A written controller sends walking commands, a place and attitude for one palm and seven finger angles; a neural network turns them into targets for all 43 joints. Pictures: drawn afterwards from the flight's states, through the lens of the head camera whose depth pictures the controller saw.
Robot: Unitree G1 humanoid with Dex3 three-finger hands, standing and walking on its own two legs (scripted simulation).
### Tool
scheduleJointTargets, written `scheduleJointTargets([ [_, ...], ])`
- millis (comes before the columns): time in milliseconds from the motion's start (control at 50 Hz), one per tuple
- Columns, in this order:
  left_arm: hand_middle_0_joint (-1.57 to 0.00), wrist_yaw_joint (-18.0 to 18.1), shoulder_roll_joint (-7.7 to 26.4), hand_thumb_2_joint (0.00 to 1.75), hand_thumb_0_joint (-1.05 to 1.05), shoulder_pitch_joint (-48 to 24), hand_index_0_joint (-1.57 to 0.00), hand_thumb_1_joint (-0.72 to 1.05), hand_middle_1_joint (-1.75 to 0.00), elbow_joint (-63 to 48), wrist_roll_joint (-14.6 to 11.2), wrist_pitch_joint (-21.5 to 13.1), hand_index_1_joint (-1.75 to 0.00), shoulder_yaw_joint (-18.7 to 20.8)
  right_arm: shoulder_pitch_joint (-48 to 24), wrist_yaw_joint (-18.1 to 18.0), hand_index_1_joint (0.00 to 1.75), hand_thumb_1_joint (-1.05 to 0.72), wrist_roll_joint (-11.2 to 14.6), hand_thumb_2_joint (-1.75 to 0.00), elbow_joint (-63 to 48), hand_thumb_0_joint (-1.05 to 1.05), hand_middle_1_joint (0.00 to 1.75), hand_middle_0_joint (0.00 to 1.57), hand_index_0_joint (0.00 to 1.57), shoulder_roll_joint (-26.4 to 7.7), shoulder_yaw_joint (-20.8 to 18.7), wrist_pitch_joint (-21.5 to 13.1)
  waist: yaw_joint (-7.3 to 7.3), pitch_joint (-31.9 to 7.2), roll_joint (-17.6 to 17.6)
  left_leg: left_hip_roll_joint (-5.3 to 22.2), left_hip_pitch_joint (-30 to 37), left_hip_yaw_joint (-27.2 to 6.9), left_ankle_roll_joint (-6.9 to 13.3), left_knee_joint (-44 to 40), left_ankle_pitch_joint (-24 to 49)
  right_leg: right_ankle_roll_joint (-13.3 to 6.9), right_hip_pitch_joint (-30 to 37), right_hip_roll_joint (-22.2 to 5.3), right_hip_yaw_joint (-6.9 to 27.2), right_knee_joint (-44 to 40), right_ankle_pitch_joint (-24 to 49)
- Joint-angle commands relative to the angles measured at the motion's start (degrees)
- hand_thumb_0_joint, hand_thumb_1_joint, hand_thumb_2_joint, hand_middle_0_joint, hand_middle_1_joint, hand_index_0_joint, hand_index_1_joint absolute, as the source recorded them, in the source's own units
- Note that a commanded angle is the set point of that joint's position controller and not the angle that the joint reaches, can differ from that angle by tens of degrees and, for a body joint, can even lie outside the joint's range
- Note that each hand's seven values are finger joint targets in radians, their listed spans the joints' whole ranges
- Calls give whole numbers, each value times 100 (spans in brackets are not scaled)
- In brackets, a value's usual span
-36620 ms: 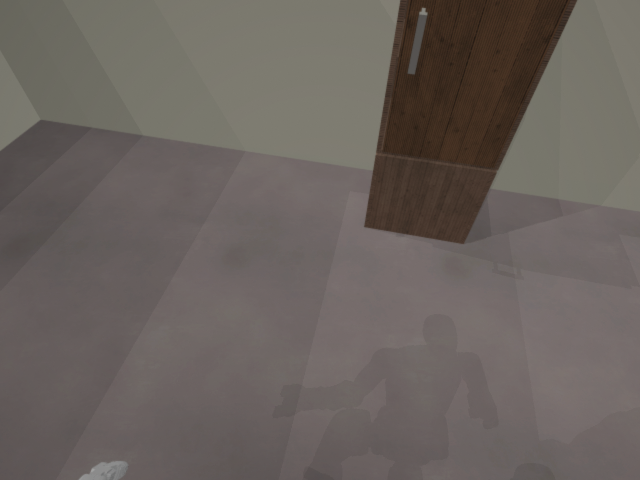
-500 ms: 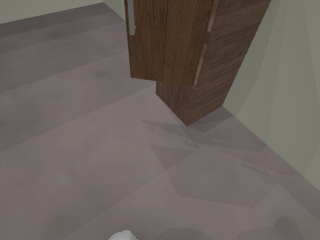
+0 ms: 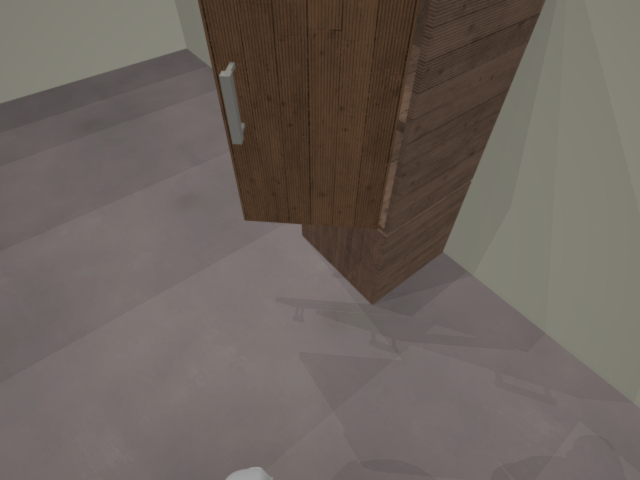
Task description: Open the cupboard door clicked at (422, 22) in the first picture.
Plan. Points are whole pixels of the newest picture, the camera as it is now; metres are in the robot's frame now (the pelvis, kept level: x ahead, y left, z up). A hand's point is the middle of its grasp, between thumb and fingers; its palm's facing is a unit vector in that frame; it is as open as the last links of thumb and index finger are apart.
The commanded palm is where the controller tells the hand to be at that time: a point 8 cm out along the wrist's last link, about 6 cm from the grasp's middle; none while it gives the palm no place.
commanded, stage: take the last steps up to it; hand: left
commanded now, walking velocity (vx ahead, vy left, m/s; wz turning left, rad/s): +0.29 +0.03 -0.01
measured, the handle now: (234, 104) +0.79 +0.22 +0.04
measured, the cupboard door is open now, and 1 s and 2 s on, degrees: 47 47 47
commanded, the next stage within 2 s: come to a stop and stand still in 0.32 s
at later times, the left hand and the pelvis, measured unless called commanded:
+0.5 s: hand (180, 404) +0.25 +0.24 -0.17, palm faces -0.03 -0.98 -0.18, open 7.3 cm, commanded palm none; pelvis +0.18 +0.06 +0.00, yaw -2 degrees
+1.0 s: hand (173, 400) +0.26 +0.26 -0.19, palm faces +0.02 -0.98 -0.18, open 7.4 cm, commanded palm none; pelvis +0.20 +0.08 -0.01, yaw -1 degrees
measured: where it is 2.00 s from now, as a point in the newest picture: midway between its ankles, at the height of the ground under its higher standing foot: outside the picture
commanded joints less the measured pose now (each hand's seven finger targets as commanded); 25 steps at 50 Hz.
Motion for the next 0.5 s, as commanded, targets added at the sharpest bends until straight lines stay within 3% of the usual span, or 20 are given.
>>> scheduleJointTargets([
  [0,-20,-8,884,90,0,616,-20,90,-30,114,-14,-97,-30,112,-405,71,30,-90,42,-90,-489,0,30,20,20,-72,0,-183,260,-48,-725,-8,-273,188,-59,-1130,277,-741,635,-1493,897,-871,1412],
  [60,-20,-17,934,90,0,597,-20,90,-30,253,-18,-37,-30,108,-449,76,30,-90,27,-90,-517,0,30,20,20,-158,-5,-249,194,99,-852,-185,521,368,10,-1941,621,-524,228,-1360,777,-599,873],
  [80,-20,-14,940,90,0,491,-20,90,-30,243,-33,-6,-30,112,-167,54,30,-90,19,-90,-428,0,30,20,20,-255,-15,-270,13,140,-728,-265,1113,457,38,-2250,820,-428,-145,-1257,647,-392,620],
  [100,-20,-25,863,90,0,419,-20,90,-30,214,-45,23,-30,106,272,15,30,-90,2,-90,-290,0,30,20,20,-432,-60,-307,-197,4,-341,-261,1923,399,102,-2470,729,-321,-581,-1059,479,238,601],
  [120,-20,-48,646,90,0,477,-20,90,-30,117,-47,51,-30,66,946,-62,30,-90,-39,-90,-117,0,30,20,20,-904,-173,-345,-473,-338,601,528,2958,-662,435,-2718,488,-96,-1421,-625,194,1579,110],
  [140,-20,-72,387,90,0,521,-20,90,-30,-65,-82,51,-30,-10,1647,-157,30,-90,-90,-90,-24,0,30,20,20,-1488,-302,-330,-648,-797,1709,1839,3638,-2435,1069,-3348,398,149,-2368,22,-229,3293,-1857],
  [160,-20,-40,468,90,0,169,-20,90,-30,-252,-28,50,-30,-39,1704,-197,30,-90,-67,-90,-40,0,30,20,20,-1481,-264,-274,-670,-651,1230,2129,3207,-2816,1387,-3541,143,23,-2631,-68,353,4346,-2130],
  [180,-20,-22,419,90,0,-74,-20,90,-30,-249,-28,55,-30,-37,1357,-228,30,-90,-55,-90,-106,0,30,20,20,-1270,-226,-284,-548,-455,1067,2021,2740,-2667,1402,-3649,236,7,-2935,-275,555,4960,-1711],
  [200,-20,-44,423,90,0,-158,-20,90,-30,-216,-31,68,-30,-14,983,-243,30,-90,-31,-90,-232,0,30,20,20,-1011,-152,-307,-379,-160,918,1891,2166,-2295,1345,-3786,282,34,-2909,-476,705,5072,-1279],
  [220,-20,-74,385,90,0,-29,-20,90,-30,-133,-10,112,-30,-10,680,-251,30,-90,-21,-90,-301,0,30,20,20,-797,-79,-335,-196,1,750,1722,1713,-1834,1189,-3921,313,75,-2671,-603,743,4869,-1018],
  [260,-20,-109,236,90,0,259,-20,90,-30,-7,10,197,-30,-35,493,-277,30,-90,-11,-90,-285,0,30,20,20,-644,-7,-404,25,-96,619,1399,1495,-1119,1019,-3923,1022,136,-2215,-602,635,4238,-699],
  [320,-20,-111,115,90,0,215,-20,90,-30,-35,11,280,-30,-64,435,-266,30,-90,-25,-90,-264,0,30,20,20,-634,-12,-386,84,-159,533,1217,1302,-592,1046,-3979,1194,170,-1668,-520,440,3052,-493],
  [380,-20,-112,154,90,0,-74,-20,90,-30,-122,13,277,-30,-91,498,-252,30,-90,-31,-90,-179,0,30,20,20,-698,-21,-329,7,-83,437,1177,1330,-593,1058,-3912,1016,174,-1310,-368,287,2156,-383],
  [420,-20,-87,182,90,0,-160,-20,90,-30,-121,16,282,-30,-105,456,-266,30,-90,-27,-90,-123,0,30,20,20,-671,-11,-275,53,-24,514,1084,1283,-502,986,-3640,1288,197,-958,-254,219,1612,-224],
  [460,-20,-18,304,90,0,122,-20,90,-30,27,-7,258,-30,-104,320,-302,30,-90,21,-90,-65,0,30,20,20,-524,59,-244,267,-100,142,761,1100,-219,629,-2922,2060,209,-66,-228,324,534,747],
  [480,-20,30,554,90,0,273,-20,90,-30,94,-19,222,-30,-95,359,-302,30,-90,61,-90,-43,0,30,20,20,-383,97,-242,301,-217,-130,412,953,-28,312,-2614,1820,147,371,-551,776,230,1937],
])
